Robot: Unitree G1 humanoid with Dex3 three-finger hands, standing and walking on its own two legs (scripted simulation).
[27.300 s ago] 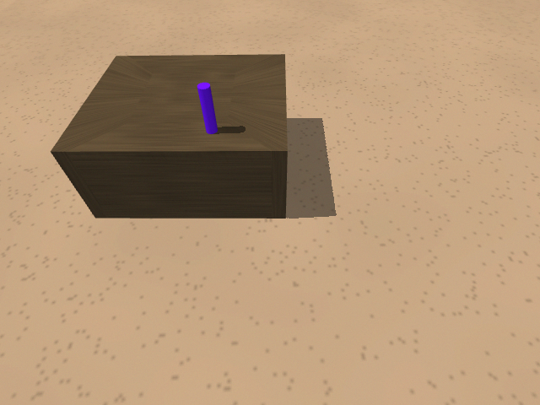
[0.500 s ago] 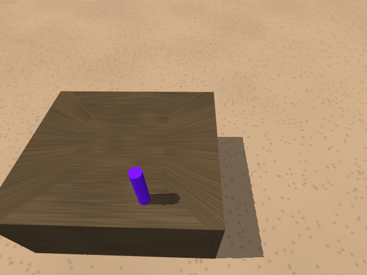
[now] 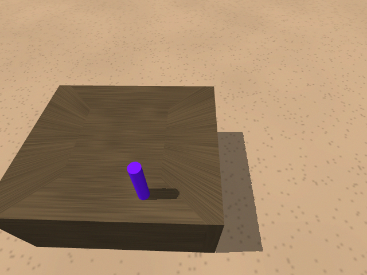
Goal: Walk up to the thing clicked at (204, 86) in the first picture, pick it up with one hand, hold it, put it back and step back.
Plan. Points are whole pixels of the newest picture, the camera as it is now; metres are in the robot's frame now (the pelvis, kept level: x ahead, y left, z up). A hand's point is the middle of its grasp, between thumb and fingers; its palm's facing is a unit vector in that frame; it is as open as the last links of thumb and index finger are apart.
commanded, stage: step back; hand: left
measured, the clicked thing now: (139, 182) +0.46 +0.20 -0.26
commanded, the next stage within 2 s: none
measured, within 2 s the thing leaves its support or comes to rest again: neither
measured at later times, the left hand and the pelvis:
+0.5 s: hand out of the picture +0.01 +0.26 -0.16, palm faces +0.04 -0.91 -0.42, open 7.4 cm; pelvis -0.09 -0.01 -0.02, yaw +4 degrees
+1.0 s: hand out of the picture -0.13 +0.26 -0.16, palm faces -0.01 -0.91 -0.41, open 7.4 cm; pelvis -0.21 -0.01 -0.02, yaw +0 degrees
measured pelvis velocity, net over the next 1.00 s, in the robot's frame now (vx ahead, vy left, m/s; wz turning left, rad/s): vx -0.21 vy -0.01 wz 0.00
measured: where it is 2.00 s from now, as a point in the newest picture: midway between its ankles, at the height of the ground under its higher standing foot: outside the picture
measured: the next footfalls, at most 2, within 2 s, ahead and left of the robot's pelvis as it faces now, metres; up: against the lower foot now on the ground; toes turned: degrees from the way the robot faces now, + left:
left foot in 0.54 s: -0.10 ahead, +0.13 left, +0.00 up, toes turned +3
right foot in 0.90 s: -0.16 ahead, -0.12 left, +0.00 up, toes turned +2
